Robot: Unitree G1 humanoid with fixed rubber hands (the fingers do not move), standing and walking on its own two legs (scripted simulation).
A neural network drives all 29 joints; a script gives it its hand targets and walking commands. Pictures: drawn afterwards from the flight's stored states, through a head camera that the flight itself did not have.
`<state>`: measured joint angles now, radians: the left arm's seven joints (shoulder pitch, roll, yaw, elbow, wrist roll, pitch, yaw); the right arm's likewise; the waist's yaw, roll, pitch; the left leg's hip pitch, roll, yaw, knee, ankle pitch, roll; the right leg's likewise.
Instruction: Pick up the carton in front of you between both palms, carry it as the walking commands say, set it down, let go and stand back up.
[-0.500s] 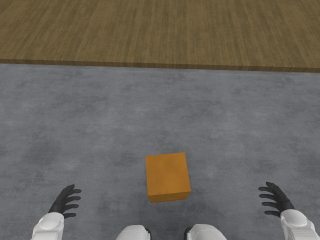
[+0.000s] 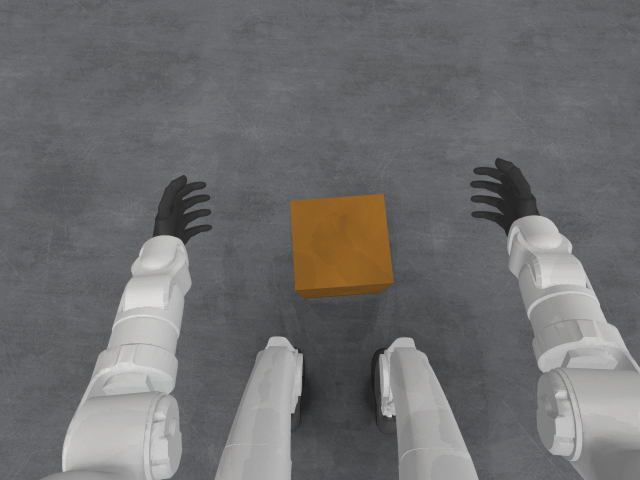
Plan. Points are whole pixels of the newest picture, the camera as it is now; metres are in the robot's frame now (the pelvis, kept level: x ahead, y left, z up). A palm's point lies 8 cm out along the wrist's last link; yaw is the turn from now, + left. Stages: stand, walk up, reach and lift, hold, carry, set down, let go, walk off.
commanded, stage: reach and lift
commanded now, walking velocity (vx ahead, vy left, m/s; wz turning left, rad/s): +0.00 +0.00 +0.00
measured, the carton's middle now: (339, 251) +0.45 +0.00 -0.55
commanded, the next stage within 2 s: none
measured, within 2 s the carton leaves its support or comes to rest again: leaves its support in 1.92 s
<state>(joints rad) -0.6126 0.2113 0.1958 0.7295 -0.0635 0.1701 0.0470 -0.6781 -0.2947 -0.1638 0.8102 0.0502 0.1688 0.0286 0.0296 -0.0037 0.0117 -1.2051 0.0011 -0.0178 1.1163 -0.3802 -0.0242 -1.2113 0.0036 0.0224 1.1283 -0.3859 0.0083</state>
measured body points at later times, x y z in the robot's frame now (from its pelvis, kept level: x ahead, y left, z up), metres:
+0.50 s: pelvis -0.01 +0.00 -0.09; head +0.30 -0.01 +0.24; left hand +0.46 +0.20 -0.23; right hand +0.49 -0.19 -0.23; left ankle +0.07 +0.13 -0.64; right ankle +0.07 -0.12 -0.64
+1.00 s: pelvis -0.05 +0.00 -0.27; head +0.30 +0.00 +0.01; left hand +0.45 +0.20 -0.45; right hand +0.48 -0.19 -0.45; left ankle +0.07 +0.13 -0.64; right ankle +0.07 -0.12 -0.64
